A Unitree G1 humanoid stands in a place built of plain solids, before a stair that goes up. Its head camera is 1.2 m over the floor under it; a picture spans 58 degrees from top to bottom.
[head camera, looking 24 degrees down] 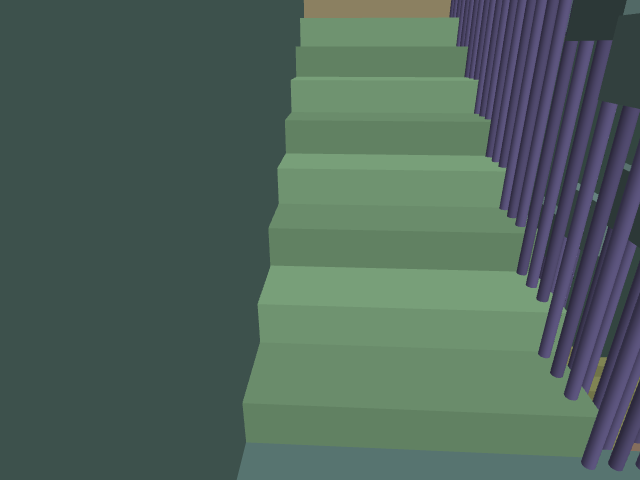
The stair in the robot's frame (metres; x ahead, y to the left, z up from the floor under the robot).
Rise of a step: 0.17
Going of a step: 0.31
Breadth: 1.11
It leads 3 degrees to the right of straight ahead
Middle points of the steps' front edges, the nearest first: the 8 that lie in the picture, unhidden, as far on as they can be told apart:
1.01 -0.31 0.17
1.32 -0.32 0.34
1.63 -0.34 0.52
1.93 -0.36 0.69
2.24 -0.37 0.86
2.55 -0.39 1.03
2.86 -0.41 1.20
3.16 -0.42 1.38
